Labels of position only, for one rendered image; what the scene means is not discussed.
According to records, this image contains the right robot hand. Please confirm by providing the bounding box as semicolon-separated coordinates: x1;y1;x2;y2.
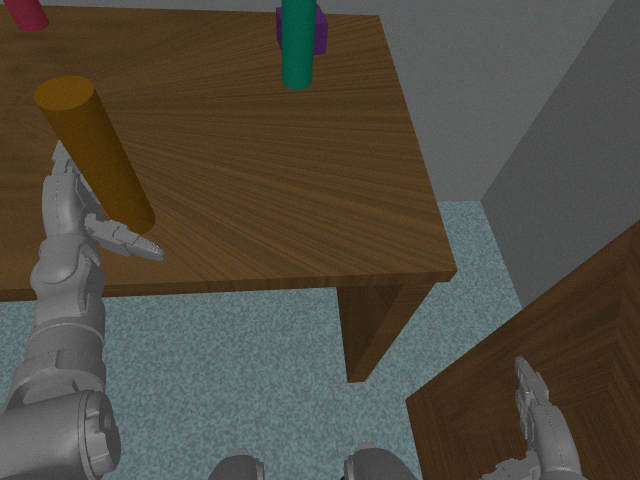
479;356;582;480

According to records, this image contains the left robot hand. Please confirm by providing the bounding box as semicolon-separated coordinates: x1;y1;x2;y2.
42;139;165;261

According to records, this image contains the left robot arm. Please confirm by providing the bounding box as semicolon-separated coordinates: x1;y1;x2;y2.
0;234;121;480

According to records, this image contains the desk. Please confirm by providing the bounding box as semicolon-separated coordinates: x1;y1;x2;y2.
0;4;458;383

